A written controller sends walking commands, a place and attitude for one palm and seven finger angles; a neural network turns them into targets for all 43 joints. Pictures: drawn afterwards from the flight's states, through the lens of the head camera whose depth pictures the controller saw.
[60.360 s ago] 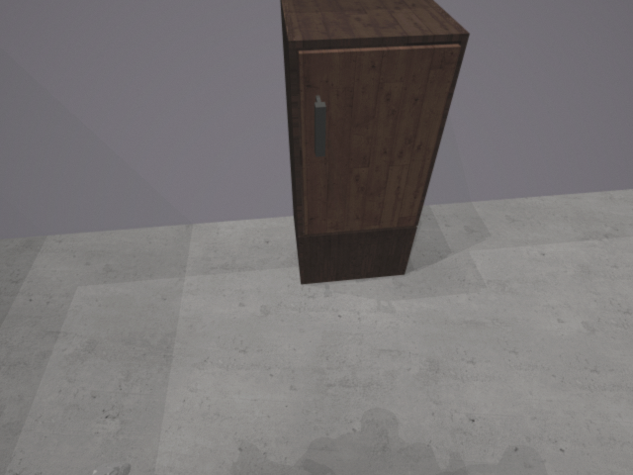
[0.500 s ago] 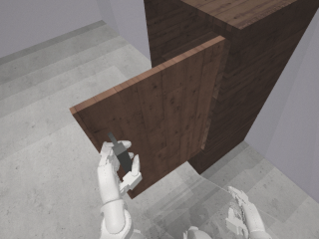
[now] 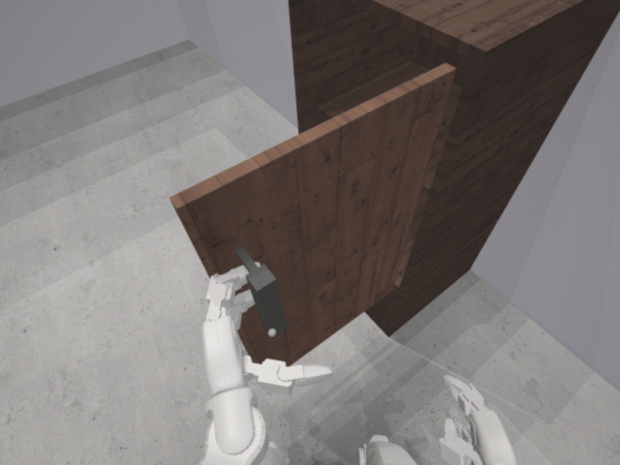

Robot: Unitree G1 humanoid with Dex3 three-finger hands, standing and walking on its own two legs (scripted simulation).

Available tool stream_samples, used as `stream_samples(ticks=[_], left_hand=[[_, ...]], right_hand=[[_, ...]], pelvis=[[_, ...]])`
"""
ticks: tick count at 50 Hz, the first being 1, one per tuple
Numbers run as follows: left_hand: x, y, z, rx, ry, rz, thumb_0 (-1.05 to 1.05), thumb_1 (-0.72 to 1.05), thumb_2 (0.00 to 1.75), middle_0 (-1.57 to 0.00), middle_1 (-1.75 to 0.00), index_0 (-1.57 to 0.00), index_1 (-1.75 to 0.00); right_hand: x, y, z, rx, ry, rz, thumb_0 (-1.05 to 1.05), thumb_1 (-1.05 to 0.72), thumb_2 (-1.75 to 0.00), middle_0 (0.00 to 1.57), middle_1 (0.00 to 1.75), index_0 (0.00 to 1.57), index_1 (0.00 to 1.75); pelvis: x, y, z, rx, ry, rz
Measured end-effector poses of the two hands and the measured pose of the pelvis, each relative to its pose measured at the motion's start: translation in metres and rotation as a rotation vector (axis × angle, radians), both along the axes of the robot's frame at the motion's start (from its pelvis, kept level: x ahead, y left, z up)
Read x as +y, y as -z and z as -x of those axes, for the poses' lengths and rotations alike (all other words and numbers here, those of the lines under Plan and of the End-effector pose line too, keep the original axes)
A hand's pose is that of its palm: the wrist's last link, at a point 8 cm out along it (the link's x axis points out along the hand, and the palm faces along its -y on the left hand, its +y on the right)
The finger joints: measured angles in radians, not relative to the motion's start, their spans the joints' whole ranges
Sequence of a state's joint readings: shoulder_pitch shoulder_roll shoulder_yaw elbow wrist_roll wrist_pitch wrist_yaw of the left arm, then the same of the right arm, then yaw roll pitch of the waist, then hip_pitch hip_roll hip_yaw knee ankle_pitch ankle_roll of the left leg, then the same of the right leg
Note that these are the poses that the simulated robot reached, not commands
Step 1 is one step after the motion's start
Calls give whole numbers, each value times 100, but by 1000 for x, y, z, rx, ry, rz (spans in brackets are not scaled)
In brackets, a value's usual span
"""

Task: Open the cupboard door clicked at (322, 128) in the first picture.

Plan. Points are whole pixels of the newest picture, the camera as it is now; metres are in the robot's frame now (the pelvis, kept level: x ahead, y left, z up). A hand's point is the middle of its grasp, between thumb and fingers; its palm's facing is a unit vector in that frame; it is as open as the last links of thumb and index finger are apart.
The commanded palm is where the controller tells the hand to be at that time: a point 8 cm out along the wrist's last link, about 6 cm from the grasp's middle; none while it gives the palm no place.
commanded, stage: open thumb and fingers to let go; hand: left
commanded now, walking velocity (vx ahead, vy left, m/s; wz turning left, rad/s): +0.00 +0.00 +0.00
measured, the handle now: (259, 292) +0.33 +0.08 +0.04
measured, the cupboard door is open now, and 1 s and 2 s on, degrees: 89 93 93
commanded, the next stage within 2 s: slide the hand sideways off the handle in 0.16 s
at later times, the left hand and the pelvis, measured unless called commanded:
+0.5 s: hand (284, 370) +0.23 +0.04 +0.05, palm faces -0.15 -0.99 +0.04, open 16.5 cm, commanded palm +0.21 +0.08 +0.05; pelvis -0.01 +0.03 -0.01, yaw +0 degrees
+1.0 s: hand (252, 399) +0.20 +0.07 +0.05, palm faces -0.05 -1.00 +0.01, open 16.3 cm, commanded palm +0.16 +0.13 +0.05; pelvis +0.00 +0.02 -0.02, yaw -1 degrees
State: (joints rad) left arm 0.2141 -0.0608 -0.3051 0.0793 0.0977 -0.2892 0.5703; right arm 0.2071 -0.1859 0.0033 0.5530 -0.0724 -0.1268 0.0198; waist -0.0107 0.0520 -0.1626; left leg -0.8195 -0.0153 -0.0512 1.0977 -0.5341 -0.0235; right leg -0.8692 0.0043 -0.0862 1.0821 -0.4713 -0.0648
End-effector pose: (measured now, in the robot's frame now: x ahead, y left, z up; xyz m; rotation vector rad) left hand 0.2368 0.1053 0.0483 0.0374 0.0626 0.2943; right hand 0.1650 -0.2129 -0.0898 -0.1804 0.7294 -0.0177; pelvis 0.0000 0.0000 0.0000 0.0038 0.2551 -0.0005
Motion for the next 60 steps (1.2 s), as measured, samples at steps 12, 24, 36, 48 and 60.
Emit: stream_samples(ticks=[12,24,36,48,60], left_hand=[[1,-1,-7,4,54,-6,-1,-50,30,-21,-51,-24,-53],[-5,-4,22,-29,434,73,-1,-50,30,-9,-31,-11,-31],[-4,-5,25,-32,415,61,-1,-50,30,-17,-31,-19,-32],[20,-6,57,-17,333,65,-1,-50,30,-16,-30,-18,-31],[36,-4,63,-4,355,43,-1,-50,30,-15,-30,-18,-31]], right_hand=[[29,-9,-14,-48,-43,-27,2,-90,-90,20,30,20,30],[24,-6,-3,-49,-36,-8,2,-90,-90,20,30,20,30],[26,-4,4,-35,11,-21,2,-90,-90,20,30,20,30],[21,-12,-15,-87,-29,2,2,-90,-90,20,30,20,30],[16,-1,-22,-95,-11,2,2,-90,-90,20,30,20,30]], pelvis=[[15,1,3,-16,9,14],[25,6,5,-22,-4,16],[26,11,5,-10,28,3],[20,14,0,-5,18,5],[15,23,0,16,17,5]])
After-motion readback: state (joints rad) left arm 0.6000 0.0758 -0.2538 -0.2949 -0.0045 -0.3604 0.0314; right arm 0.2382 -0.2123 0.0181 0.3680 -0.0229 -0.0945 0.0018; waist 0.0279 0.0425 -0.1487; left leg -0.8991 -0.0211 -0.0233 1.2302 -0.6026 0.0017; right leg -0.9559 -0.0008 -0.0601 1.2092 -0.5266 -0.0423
